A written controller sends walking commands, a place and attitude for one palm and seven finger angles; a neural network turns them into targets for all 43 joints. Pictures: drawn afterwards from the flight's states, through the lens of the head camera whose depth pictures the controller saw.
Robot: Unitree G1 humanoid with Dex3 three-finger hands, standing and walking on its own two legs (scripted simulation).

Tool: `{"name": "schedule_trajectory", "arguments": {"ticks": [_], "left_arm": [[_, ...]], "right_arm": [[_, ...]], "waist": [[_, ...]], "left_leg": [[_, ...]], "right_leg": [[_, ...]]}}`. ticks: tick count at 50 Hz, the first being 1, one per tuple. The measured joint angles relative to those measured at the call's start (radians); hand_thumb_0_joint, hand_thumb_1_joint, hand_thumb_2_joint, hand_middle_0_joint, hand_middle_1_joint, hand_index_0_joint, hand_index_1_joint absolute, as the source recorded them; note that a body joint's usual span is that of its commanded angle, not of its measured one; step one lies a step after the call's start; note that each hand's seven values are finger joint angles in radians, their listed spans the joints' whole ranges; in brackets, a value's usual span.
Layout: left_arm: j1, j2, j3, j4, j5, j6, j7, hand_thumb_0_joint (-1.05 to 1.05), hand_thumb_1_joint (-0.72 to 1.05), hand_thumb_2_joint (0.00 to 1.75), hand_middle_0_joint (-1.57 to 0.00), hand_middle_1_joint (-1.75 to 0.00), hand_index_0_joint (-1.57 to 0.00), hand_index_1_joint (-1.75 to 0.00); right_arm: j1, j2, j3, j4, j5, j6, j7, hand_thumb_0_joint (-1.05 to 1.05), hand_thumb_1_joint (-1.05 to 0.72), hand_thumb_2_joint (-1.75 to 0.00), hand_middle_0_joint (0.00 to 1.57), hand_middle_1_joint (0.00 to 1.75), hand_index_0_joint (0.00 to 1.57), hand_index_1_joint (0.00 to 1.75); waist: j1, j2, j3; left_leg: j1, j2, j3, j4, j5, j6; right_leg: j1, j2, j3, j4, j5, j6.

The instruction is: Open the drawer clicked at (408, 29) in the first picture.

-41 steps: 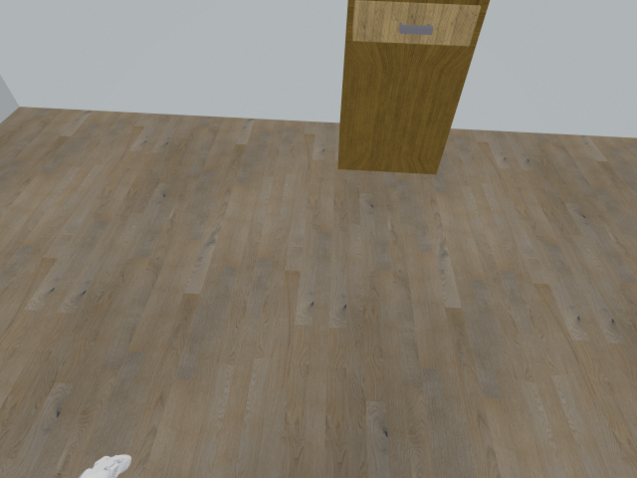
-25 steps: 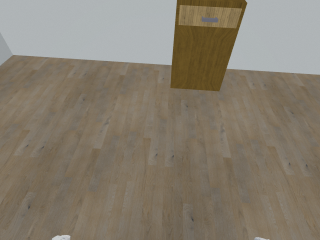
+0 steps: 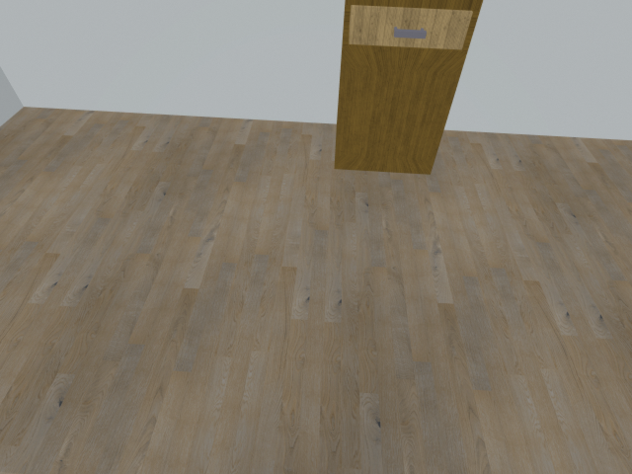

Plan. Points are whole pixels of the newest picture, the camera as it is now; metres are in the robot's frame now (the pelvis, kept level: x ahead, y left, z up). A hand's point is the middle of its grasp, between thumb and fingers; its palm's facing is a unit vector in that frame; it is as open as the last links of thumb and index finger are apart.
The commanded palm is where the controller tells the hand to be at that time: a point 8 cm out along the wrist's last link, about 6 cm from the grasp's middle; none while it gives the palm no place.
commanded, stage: stand and wait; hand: left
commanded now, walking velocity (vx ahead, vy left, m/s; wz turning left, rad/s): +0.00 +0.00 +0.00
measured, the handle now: (409, 31) +1.67 -0.27 -0.07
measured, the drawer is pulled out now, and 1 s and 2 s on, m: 0.00 0.00 0.00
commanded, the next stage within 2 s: look at it before walking up in 0.04 s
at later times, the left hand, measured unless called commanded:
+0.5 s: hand out of the picture +0.07 +0.25 -0.16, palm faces -0.03 -0.94 -0.33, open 7.4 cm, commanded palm none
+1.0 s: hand out of the picture +0.07 +0.23 -0.17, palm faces -0.05 -0.95 -0.29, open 7.4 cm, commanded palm none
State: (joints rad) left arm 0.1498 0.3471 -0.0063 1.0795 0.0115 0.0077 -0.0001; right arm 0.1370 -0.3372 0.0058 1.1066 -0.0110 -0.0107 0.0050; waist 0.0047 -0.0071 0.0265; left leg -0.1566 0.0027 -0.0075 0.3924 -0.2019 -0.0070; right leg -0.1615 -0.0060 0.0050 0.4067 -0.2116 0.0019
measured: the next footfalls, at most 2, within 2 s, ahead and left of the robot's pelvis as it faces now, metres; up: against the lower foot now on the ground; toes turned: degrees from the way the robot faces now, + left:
left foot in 1.64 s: +0.41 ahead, +0.03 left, +0.00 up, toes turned -14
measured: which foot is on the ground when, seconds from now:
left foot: down 0.00-1.00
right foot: down 0.00-1.00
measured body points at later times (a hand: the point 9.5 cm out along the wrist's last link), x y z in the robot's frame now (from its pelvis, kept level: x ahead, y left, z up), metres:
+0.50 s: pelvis +0.00 +0.00 +0.00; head +0.00 +0.00 +0.45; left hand +0.07 +0.30 -0.13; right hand +0.08 -0.30 -0.13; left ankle +0.01 +0.12 -0.74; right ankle +0.01 -0.12 -0.74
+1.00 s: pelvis +0.02 +0.00 +0.00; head +0.01 +0.00 +0.45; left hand +0.07 +0.28 -0.15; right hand +0.08 -0.28 -0.14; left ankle +0.01 +0.12 -0.74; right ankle +0.01 -0.12 -0.74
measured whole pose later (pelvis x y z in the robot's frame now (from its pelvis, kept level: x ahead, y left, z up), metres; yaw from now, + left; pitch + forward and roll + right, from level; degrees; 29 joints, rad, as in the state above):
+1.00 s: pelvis +0.02 +0.00 +0.00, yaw -4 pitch -1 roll +0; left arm 0.22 0.30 0.01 1.06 0.02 0.03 -0.01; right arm 0.16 -0.29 0.00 1.09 -0.02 0.00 0.00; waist 0.02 -0.01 -0.01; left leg -0.16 0.03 0.05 0.45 -0.28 -0.01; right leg -0.19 0.02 0.06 0.47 -0.28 -0.01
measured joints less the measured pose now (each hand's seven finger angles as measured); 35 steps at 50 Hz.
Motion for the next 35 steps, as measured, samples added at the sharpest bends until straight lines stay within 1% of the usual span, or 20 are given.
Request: {"name": "schedule_trajectory", "arguments": {"ticks": [35], "left_arm": [[-0.006, -0.003, -0.002, 0.009, 0.002, -0.006, 0.002, 0.00, 0.90, 0.90, -0.21, -0.30, -0.21, -0.30]], "right_arm": [[-0.019, 0.001, 0.001, 0.010, 0.003, -0.005, 0.000, 0.01, -0.90, -0.90, 0.20, 0.30, 0.20, 0.30]], "waist": [[0.002, -0.002, -0.001]], "left_leg": [[0.018, 0.003, 0.006, -0.029, 0.007, -0.002]], "right_leg": [[0.014, 0.003, 0.006, -0.027, 0.009, -0.001]]}}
